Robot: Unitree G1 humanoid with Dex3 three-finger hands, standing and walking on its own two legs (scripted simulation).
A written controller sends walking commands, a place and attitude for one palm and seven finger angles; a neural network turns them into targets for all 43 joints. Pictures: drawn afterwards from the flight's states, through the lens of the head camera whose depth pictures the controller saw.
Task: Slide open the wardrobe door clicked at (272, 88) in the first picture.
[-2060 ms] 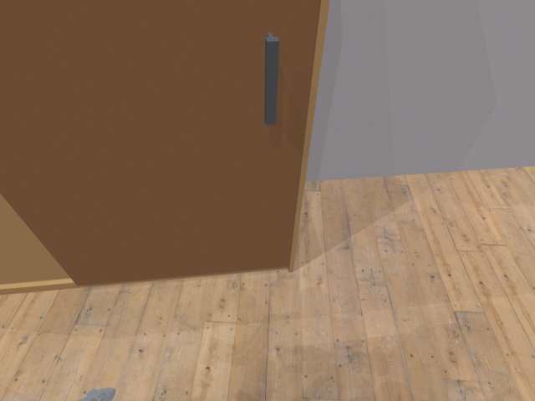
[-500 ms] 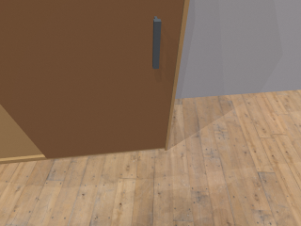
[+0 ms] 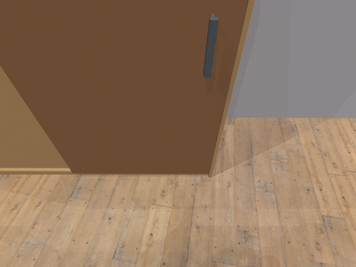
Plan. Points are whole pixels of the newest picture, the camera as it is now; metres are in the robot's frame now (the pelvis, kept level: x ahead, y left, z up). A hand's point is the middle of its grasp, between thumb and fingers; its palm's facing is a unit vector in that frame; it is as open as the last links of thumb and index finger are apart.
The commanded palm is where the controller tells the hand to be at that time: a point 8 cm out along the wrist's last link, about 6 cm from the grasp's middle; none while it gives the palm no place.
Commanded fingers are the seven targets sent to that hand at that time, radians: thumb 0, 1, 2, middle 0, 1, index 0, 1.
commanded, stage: take the last steps up to it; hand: right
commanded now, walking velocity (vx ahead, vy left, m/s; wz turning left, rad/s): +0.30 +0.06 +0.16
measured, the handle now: (209, 47) +0.75 -0.05 +0.13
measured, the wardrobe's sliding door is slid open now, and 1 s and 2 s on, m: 0.00 0.00 0.00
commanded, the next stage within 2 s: come to a stop and stand still in 0.58 s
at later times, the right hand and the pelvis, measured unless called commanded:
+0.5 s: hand out of the picture +0.03 -0.15 -0.18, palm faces +0.03 +0.99 -0.11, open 7.4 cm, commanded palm none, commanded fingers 0.00 -0.90 -0.90 0.20 0.30 0.20 0.30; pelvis +0.14 -0.01 -0.01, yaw +4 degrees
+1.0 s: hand (239, 201) +0.35 -0.17 -0.17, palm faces -0.15 +0.97 -0.21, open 7.4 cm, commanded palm none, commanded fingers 0.00 -0.90 -0.90 0.20 0.30 0.20 0.30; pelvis +0.24 +0.00 +0.00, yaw +8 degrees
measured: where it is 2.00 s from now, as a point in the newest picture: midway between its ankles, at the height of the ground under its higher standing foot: outside the picture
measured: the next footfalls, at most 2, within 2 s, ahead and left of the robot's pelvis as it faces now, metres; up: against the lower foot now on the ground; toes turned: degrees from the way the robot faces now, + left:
right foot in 0.52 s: +0.27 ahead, -0.10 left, +0.00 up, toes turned -2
left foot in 1.02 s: +0.30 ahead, +0.13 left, +0.00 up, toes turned +13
